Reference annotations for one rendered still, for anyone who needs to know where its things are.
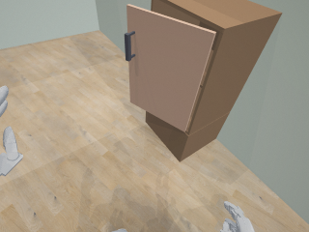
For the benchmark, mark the right robot hand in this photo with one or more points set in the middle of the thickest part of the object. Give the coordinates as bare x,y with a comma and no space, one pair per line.
243,224

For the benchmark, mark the handle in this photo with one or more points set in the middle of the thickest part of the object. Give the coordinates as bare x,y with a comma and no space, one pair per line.
128,45

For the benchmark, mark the left robot hand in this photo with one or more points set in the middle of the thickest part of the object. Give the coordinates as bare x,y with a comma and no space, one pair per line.
12,157

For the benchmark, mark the cupboard door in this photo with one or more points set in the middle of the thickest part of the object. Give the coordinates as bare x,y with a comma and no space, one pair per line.
169,63

